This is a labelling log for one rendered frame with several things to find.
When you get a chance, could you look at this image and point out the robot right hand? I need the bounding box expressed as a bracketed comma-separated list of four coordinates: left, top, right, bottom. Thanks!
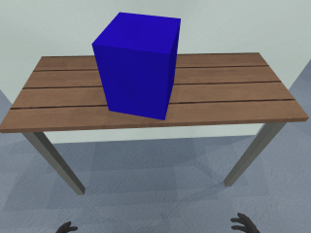
[230, 213, 260, 233]

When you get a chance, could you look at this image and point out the robot left hand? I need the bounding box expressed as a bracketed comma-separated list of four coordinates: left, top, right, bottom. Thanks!
[55, 221, 78, 233]

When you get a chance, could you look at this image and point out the carton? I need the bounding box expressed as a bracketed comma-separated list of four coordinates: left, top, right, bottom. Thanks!
[91, 12, 181, 120]

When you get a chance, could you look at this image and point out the table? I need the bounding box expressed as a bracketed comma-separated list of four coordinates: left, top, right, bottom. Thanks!
[0, 52, 309, 195]

